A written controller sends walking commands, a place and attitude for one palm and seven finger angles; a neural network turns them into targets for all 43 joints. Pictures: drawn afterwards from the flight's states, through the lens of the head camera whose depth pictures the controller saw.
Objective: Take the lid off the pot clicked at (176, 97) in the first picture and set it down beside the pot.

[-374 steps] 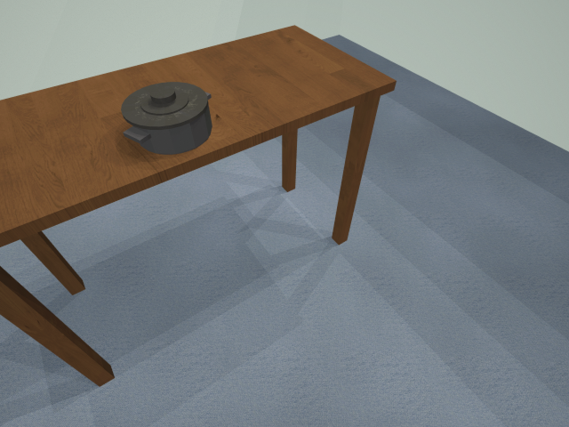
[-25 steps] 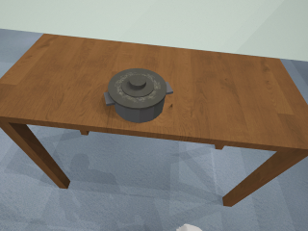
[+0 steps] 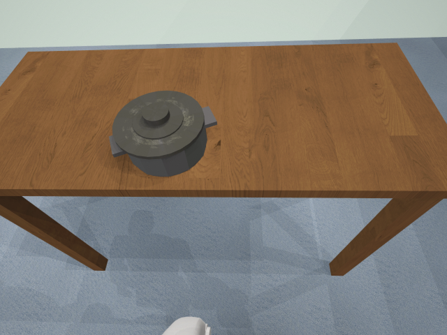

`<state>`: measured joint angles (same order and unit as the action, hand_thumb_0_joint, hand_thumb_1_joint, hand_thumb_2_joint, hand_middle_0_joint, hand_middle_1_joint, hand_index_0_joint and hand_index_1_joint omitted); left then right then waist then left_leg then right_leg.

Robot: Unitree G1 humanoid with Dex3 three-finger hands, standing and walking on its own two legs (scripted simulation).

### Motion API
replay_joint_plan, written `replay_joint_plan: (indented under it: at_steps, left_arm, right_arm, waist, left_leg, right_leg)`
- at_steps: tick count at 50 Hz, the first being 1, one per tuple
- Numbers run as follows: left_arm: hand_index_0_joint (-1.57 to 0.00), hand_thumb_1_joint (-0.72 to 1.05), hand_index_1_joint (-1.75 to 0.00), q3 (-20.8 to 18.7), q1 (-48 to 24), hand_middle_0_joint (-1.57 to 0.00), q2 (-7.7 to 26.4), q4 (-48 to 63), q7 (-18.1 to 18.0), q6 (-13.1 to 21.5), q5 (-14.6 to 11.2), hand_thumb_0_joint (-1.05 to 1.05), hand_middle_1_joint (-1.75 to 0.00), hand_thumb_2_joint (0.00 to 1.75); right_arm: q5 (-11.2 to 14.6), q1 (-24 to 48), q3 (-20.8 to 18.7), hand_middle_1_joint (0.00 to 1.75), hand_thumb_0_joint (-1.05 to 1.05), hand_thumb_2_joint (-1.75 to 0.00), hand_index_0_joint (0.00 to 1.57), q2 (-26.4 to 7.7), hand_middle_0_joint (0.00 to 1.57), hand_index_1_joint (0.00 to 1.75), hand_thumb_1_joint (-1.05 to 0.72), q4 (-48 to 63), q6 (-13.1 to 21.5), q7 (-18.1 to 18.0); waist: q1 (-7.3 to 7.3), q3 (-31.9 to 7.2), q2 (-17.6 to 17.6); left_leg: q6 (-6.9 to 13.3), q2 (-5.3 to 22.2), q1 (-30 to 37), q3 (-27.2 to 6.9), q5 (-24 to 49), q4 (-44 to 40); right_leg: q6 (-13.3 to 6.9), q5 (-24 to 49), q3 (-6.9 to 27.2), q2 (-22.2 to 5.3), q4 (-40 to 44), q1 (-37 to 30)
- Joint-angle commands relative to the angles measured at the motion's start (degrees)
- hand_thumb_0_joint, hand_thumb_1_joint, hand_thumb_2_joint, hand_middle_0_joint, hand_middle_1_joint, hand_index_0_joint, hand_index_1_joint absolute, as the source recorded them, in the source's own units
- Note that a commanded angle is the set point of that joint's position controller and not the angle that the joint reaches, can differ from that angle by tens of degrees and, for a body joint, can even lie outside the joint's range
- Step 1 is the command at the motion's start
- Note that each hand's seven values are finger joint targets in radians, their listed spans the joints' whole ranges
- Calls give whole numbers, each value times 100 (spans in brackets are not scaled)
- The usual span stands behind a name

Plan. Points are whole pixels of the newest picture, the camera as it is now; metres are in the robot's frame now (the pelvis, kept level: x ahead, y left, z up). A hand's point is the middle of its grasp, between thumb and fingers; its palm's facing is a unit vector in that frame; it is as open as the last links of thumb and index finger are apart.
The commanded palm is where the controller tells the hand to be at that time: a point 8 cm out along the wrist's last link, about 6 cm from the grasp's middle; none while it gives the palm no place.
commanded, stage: come to a stop and stand still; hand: left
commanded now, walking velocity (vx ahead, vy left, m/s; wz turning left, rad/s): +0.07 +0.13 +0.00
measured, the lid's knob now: (156, 114) +0.49 +0.16 +0.10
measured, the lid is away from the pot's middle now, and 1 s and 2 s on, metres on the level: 0.00 0.00 0.00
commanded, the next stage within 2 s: look again from close up in 0.54 s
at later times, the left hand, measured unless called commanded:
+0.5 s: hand out of the picture -0.02 +0.25 -0.17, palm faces +0.05 -0.98 -0.18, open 7.3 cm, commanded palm none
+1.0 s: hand out of the picture +0.03 +0.18 -0.16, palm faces +0.00 -0.96 -0.27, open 7.3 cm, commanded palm none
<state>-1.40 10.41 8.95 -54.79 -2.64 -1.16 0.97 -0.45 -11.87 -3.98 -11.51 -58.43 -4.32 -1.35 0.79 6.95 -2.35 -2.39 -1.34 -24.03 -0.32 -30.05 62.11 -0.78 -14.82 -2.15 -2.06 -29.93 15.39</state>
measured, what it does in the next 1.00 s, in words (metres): steps on the spot: left foot, then right foot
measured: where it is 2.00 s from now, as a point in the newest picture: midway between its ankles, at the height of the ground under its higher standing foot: outside the picture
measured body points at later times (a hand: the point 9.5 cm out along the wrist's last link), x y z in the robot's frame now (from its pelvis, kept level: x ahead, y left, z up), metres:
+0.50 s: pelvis -0.03 +0.06 +0.01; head -0.03 +0.09 +0.46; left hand -0.02 +0.30 -0.16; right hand +0.00 -0.18 -0.12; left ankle -0.05 +0.15 -0.74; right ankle -0.05 -0.09 -0.68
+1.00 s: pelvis -0.02 +0.00 -0.01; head -0.02 -0.04 +0.44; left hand +0.03 +0.23 -0.14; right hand -0.03 -0.21 -0.18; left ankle -0.05 +0.15 -0.74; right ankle -0.04 -0.10 -0.74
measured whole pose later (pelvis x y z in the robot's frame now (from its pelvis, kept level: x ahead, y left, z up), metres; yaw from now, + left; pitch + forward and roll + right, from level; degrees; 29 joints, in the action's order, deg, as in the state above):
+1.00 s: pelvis -0.02 +0.00 -0.01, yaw -1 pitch -1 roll +1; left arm 0.2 14.0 8.1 -60.7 -2.5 1.0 0.2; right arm -1.0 -18.4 0.1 -8.7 -61.2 -0.1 -1.5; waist 1.7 0.1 -4.1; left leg -3.1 2.4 -10.9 -0.7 -19.4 31.0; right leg -1.6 -20.5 -0.7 0.3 -34.1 12.8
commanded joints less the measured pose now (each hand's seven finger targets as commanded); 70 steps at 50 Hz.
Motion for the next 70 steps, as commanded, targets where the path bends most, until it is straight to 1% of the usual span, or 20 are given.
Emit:
replay_joint_plan:
  at_steps: [1,7,10,11,12,13,14,15,23,31,32,33,34,36,38,39,42,44,60,70]
  left_arm:
    - [-20,90,-30,-347,444,-20,1225,265,-73,126,21,0,-30,90]
    - [-20,90,-30,-384,459,-20,1404,254,20,95,109,0,-30,90]
    - [-20,90,-30,-341,190,-20,1253,187,50,51,36,0,-30,90]
    - [-20,90,-30,-268,249,-20,1051,178,67,39,-9,0,-30,90]
    - [-20,90,-30,-194,374,-20,709,209,94,14,-46,0,-30,90]
    - [-20,90,-30,-155,298,-20,581,217,93,2,-39,0,-30,90]
    - [-20,90,-30,-171,186,-20,706,165,109,-19,8,0,-30,90]
    - [-20,90,-30,-193,175,-20,718,34,114,-47,45,0,-30,90]
    - [-20,90,-30,-217,537,-20,660,-165,243,-18,12,0,-30,90]
    - [-20,90,-30,-114,571,-20,459,-203,196,74,-79,0,-30,90]
    - [-20,90,-30,-56,1264,-20,626,-694,-13,203,47,0,-30,90]
    - [-20,90,-30,-84,1258,-20,882,-436,2,261,52,0,-30,90]
    - [-20,90,-30,-66,950,-20,947,-354,11,316,32,0,-30,90]
    - [-20,90,-30,-7,648,-20,1019,-290,33,334,17,0,-30,90]
    - [-20,90,-30,-32,646,-20,785,-361,6,311,-37,0,-30,90]
    - [-20,90,-30,22,633,-20,610,-380,-7,272,-43,0,-30,90]
    - [-20,90,-30,25,658,-20,618,-402,1,257,-54,0,-30,90]
    - [-20,90,-30,14,691,-20,690,-431,-4,291,-65,0,-30,90]
    - [-20,90,-30,-79,806,-20,801,-429,-3,332,-59,0,-30,90]
    - [-20,90,-30,-52,861,-20,763,-531,29,308,-53,0,-30,90]
  right_arm:
    - [-7,-127,-69,30,0,-90,20,-327,20,30,-90,345,103,49]
    - [26,84,18,30,0,-90,20,-249,20,30,-90,475,243,119]
    - [12,-571,83,30,0,-90,20,-199,20,30,-90,218,388,96]
    - [7,-610,51,30,0,-90,20,-371,20,30,-90,181,446,80]
    - [-63,-569,-25,30,0,-90,20,-782,20,30,-90,256,485,57]
    - [-99,-330,-18,30,0,-90,20,-1052,20,30,-90,394,442,42]
    - [-138,-75,42,30,0,-90,20,-942,20,30,-90,441,446,24]
    - [-137,2,97,30,0,-90,20,-767,20,30,-90,392,494,-15]
    - [-72,-558,126,30,0,-90,20,-600,20,30,-90,178,582,-151]
    - [-80,-707,104,30,0,-90,20,-573,20,30,-90,-103,538,-153]
    - [3,-42,40,30,0,-90,20,-1035,20,30,-90,76,603,-73]
    - [-36,-190,176,30,0,-90,20,-275,20,30,-90,368,586,17]
    - [-61,-465,246,30,0,-90,20,-94,20,30,-90,343,565,32]
    - [-49,-977,290,30,0,-90,20,165,20,30,-90,221,566,96]
    - [-37,-1052,260,30,0,-90,20,-245,20,30,-90,110,602,58]
    - [-35,-1007,239,30,0,-90,20,-323,20,30,-90,93,602,23]
    - [-43,-860,292,30,0,-90,20,-209,20,30,-90,98,561,-21]
    - [-31,-945,315,30,0,-90,20,-123,20,30,-90,27,546,-33]
    - [-21,-881,311,30,0,-90,20,-97,20,30,-90,-266,535,-58]
    - [-12,-801,330,30,0,-90,20,-132,20,30,-90,-367,553,-67]
  waist:
    - [-223,-1130,1155]
    - [-294,-950,1449]
    - [72,-977,1227]
    - [72,-1014,623]
    - [92,-808,-818]
    - [79,-375,-1454]
    - [29,0,-957]
    - [-26,183,-1212]
    - [-2,-334,-424]
    - [2,-721,-638]
    - [-455,-722,-534]
    - [-321,-653,566]
    - [-33,-619,601]
    - [170,-1265,-141]
    - [161,-1314,701]
    - [97,-1075,621]
    - [10,-214,221]
    - [40,-135,561]
    - [-11,-432,421]
    - [-52,-391,236]
  left_leg:
    - [-118,169,-418,-250,363,164]
    - [-45,73,547,123,403,-1878]
    - [30,28,1956,238,1632,-3783]
    - [71,306,2377,-60,1614,-4107]
    - [363,1253,2197,-1379,912,-4728]
    - [756,1938,1175,-2120,250,-5368]
    - [943,1975,540,-2265,-102,-5622]
    - [835,1756,456,-2041,56,-5725]
    - [976,1590,1770,-1086,2840,-5083]
    - [995,1496,1737,-1000,4025,-4359]
    - [591,1334,1223,-284,3990,-3075]
    - [356,605,489,58,1699,-2754]
    - [258,370,529,189,897,-2544]
    - [182,185,1272,196,1086,-3232]
    - [325,652,1219,-279,2480,-3135]
    - [369,747,1156,-311,2759,-3189]
    - [330,624,886,-255,2548,-3344]
    - [271,550,909,-135,2277,-3327]
    - [150,536,1330,12,2361,-3555]
    - [167,595,1415,-60,2452,-3713]
  right_leg:
    - [-1052,3682,1161,-1527,700,-1115]
    - [-895,1591,1359,-1372,1052,-467]
    - [-382,125,1009,-909,733,286]
    - [-181,-553,768,-601,359,716]
    - [80,-1066,368,-99,-417,1273]
    - [223,-1504,76,96,-962,1113]
    - [204,-1267,330,-15,-1416,924]
    - [222,-1072,496,-72,-1697,932]
    - [308,-541,417,-15,-2328,1377]
    - [202,-534,102,51,-186,14]
    - [21,551,478,-318,288,-270]
    - [-115,394,1173,-553,943,-353]
    - [-420,783,1478,-993,1051,-158]
    - [-568,910,1003,-932,554,-298]
    - [-227,861,525,-266,-35,-337]
    - [-171,759,410,-201,-26,-322]
    - [-199,655,577,-245,248,21]
    - [-244,903,703,-366,403,22]
    - [-262,1871,762,-463,596,-420]
    - [-230,1376,716,-387,699,-372]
